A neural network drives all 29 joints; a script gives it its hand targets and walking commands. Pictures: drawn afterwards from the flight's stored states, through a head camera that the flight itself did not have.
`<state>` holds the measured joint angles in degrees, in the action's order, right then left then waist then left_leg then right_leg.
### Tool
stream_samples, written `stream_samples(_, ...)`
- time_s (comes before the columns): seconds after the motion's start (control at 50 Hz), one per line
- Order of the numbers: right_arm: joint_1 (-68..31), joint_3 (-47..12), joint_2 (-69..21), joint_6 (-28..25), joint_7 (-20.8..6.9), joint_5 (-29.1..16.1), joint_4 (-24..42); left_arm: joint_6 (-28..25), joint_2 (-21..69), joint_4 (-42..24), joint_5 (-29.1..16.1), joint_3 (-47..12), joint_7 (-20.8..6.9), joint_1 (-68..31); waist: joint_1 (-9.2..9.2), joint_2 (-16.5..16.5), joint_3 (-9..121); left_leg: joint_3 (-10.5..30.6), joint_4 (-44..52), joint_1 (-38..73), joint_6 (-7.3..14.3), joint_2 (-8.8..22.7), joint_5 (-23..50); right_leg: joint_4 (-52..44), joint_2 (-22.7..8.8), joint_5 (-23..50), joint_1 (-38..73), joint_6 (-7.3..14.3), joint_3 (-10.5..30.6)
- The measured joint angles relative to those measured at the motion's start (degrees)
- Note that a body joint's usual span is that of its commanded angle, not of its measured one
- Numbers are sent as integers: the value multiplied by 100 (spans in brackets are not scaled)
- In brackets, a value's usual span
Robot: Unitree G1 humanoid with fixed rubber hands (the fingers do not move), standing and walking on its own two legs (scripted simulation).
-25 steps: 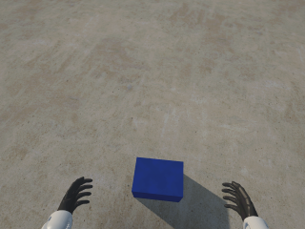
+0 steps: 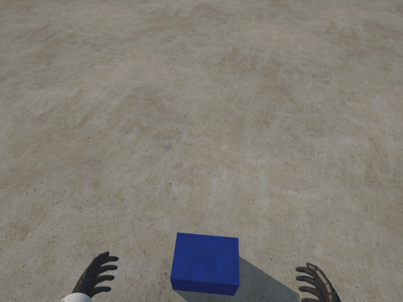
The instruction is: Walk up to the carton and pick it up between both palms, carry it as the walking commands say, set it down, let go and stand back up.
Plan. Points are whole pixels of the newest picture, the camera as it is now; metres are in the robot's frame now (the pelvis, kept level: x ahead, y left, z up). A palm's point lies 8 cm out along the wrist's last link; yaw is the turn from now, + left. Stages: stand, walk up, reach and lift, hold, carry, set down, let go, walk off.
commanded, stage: stand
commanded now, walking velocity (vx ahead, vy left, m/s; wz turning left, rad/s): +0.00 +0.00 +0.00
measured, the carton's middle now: (205, 263) +0.41 -0.02 -0.68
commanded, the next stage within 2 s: none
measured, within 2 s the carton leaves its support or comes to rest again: neither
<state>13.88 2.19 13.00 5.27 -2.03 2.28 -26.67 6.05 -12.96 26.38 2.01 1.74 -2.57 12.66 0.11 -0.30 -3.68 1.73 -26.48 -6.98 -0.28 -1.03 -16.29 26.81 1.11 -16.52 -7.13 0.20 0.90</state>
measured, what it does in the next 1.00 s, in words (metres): stands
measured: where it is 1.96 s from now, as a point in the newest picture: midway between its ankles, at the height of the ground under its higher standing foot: outside the picture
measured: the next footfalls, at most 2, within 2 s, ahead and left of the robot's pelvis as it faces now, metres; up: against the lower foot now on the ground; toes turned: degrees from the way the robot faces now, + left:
none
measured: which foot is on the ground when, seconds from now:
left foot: down 0.00-1.00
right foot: down 0.00-1.00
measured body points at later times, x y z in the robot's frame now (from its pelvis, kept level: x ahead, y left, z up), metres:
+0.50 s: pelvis +0.05 +0.00 -0.01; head +0.05 +0.01 +0.44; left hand +0.11 +0.28 -0.13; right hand +0.15 -0.25 -0.13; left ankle -0.01 +0.12 -0.74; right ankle -0.02 -0.11 -0.74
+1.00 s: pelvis +0.04 +0.01 -0.01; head +0.04 +0.01 +0.44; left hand +0.01 +0.26 -0.16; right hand +0.06 -0.24 -0.15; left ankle -0.01 +0.12 -0.74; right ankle -0.02 -0.11 -0.74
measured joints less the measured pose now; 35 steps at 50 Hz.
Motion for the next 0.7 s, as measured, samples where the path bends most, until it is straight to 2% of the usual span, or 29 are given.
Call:
stream_samples(0.08, 234, 9, 139, -582, 183, 72, -683, -604, -161, 703, 143, 6, 243, 179, -18, -21, 430, -4, -165, -457, -8, 9, -67, 146, -57, -84, -425, -21, -120)
stream_samples(0.2, 489, -3, 204, -923, 231, 12, -1309, -948, -284, 1352, 69, 43, 273, 401, -14, -20, 737, 75, -295, -667, 39, -22, -235, 227, -88, -255, -580, 11, -205)
stream_samples(0.44, 536, -131, 174, -817, 349, -90, -1717, -853, -245, 1823, -61, -54, 372, 588, 23, 24, 920, 175, -563, -666, 75, -68, -570, 410, -138, -592, -496, -8, -319)
stream_samples(0.7, 564, -204, 146, -619, 425, -125, -2277, -655, -209, 2370, -93, -101, 449, 738, 40, 19, 705, 220, -549, -479, 100, -88, -585, 336, -172, -603, -253, -22, -394)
